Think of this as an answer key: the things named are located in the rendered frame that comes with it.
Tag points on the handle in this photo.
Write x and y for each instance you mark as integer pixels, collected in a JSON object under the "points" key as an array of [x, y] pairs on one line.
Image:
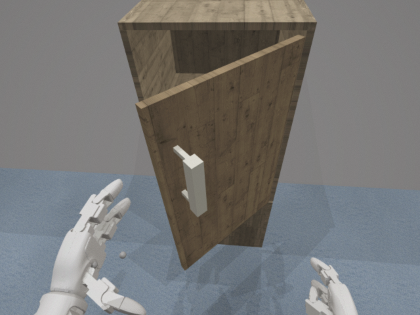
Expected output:
{"points": [[195, 181]]}

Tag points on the robot left forearm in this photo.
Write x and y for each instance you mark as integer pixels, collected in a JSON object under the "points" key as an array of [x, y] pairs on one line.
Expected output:
{"points": [[61, 303]]}

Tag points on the right robot hand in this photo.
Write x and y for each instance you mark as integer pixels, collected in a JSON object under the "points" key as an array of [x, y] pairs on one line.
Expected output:
{"points": [[336, 299]]}

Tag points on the cupboard door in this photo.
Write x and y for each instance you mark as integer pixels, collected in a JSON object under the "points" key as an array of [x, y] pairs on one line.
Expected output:
{"points": [[233, 119]]}

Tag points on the left robot hand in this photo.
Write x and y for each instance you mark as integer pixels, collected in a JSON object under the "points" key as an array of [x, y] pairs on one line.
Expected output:
{"points": [[84, 244]]}

